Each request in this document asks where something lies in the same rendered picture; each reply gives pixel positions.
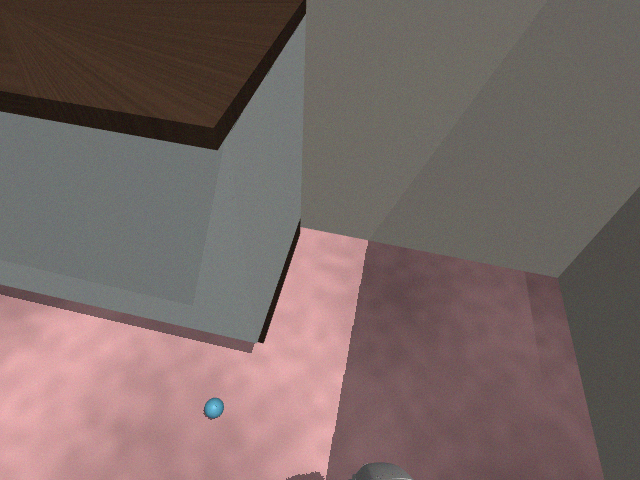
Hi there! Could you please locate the ball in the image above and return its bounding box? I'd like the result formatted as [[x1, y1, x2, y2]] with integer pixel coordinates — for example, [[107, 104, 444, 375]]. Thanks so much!
[[204, 398, 224, 418]]

